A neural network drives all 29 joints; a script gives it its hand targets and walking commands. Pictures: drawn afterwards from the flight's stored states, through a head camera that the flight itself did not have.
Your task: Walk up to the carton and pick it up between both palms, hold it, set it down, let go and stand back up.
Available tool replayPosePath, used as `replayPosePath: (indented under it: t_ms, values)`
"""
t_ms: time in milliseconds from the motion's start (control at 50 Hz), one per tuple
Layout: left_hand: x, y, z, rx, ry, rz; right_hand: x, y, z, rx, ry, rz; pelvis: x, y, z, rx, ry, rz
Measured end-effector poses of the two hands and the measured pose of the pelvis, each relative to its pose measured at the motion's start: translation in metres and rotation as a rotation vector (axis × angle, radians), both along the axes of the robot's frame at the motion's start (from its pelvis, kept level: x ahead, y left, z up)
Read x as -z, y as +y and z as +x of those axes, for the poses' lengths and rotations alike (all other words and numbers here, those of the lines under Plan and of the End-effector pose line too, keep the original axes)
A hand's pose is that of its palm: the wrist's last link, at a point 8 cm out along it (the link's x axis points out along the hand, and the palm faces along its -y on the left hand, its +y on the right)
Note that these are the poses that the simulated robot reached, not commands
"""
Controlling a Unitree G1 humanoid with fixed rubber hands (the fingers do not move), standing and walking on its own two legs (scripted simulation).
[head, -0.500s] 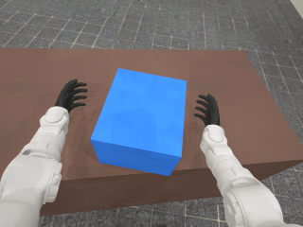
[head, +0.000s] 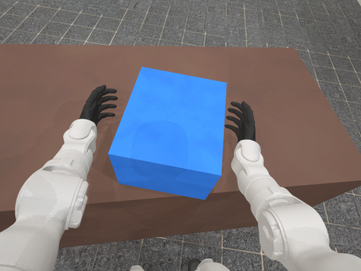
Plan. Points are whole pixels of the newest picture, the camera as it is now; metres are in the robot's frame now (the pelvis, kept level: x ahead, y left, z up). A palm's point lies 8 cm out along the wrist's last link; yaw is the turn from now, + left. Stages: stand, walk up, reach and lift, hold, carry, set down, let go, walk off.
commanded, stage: reach and lift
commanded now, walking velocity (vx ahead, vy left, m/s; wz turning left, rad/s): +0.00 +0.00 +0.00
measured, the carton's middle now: (173, 132) +0.43 -0.01 +0.00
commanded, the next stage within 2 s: none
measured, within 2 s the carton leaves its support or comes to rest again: leaves its support in 1.92 s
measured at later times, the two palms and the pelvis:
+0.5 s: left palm (104, 118) +0.45 +0.15 +0.03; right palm (235, 139) +0.39 -0.15 +0.03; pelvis +0.01 +0.00 +0.01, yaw +0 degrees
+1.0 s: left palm (104, 118) +0.45 +0.15 +0.03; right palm (235, 141) +0.38 -0.15 +0.03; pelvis +0.02 +0.00 +0.02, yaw +0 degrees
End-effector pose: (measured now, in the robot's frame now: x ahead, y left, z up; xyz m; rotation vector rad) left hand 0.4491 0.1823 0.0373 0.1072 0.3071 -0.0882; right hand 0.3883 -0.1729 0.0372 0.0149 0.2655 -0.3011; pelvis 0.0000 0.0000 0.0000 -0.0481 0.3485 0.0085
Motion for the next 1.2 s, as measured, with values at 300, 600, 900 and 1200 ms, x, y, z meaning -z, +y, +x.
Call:
replayPosePath:
  t_ms: [300,600,900,1200]
  values:
    - [0.006,-0.025,0.006,0.033,0.001,-0.024,0.006,0.020,0.003,0.018,-0.025,0.000,0.000,0.001,0.003,0.000,0.001,-0.001]
    - [0.007,-0.028,0.004,0.064,0.003,-0.013,0.008,0.023,-0.005,0.042,-0.047,-0.004,-0.011,0.005,0.012,-0.004,-0.077,-0.004]
    - [0.008,-0.027,0.004,0.065,0.003,-0.019,0.008,0.024,-0.007,0.044,-0.049,0.001,-0.018,0.005,0.023,-0.006,-0.109,-0.003]
    - [0.008,-0.027,0.004,0.069,-0.001,-0.005,0.009,0.024,-0.007,0.044,-0.051,0.002,-0.020,0.004,0.022,-0.005,-0.102,-0.002]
